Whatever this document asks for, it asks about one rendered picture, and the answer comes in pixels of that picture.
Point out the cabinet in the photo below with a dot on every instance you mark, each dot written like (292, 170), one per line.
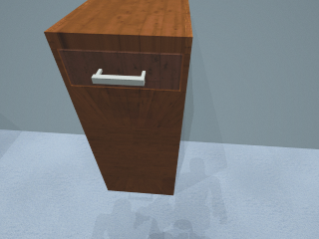
(134, 133)

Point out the drawer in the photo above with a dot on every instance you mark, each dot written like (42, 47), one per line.
(163, 70)

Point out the handle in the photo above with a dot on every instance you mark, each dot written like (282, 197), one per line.
(97, 78)

